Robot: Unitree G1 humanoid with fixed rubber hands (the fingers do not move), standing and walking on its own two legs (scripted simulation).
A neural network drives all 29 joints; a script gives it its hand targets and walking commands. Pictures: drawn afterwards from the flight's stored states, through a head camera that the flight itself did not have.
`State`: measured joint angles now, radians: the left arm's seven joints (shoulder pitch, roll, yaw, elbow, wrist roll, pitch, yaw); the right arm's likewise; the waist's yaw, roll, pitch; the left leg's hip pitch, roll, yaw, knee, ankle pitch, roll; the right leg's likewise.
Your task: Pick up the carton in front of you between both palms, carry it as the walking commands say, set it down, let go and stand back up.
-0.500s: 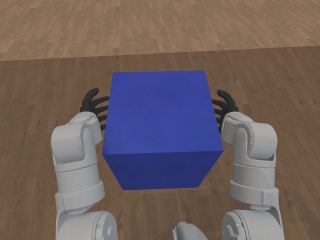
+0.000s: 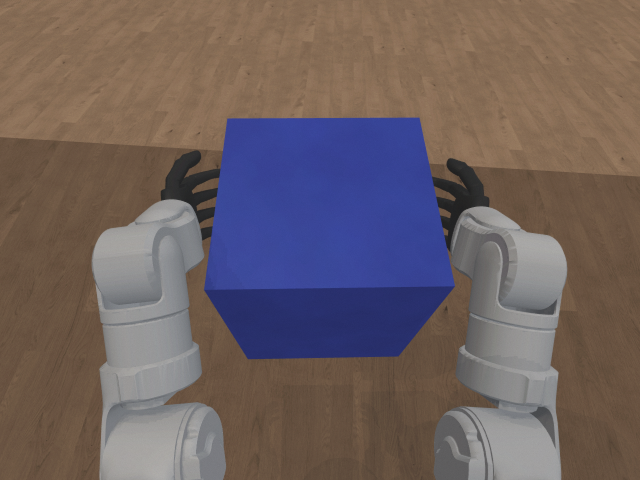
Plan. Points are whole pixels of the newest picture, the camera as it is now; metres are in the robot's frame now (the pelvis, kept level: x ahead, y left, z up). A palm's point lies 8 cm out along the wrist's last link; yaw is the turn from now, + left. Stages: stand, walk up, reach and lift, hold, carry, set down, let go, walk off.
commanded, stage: carry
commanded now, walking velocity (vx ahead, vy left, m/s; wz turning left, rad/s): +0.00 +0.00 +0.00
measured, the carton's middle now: (323, 252) +0.39 +0.01 +0.09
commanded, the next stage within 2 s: none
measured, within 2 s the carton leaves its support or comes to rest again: neither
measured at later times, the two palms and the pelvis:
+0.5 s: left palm (222, 198) +0.43 +0.14 +0.13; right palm (464, 206) +0.43 -0.16 +0.14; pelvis +0.09 -0.01 +0.01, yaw -1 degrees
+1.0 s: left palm (244, 207) +0.42 +0.11 +0.14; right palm (492, 223) +0.40 -0.19 +0.13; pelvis +0.08 -0.03 +0.01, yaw -2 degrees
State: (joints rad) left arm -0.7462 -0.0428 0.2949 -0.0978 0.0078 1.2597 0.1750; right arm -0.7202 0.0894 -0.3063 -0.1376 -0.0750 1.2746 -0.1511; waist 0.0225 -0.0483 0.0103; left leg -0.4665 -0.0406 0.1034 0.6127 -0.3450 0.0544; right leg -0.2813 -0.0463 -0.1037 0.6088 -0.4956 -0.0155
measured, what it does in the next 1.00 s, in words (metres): shifts its weight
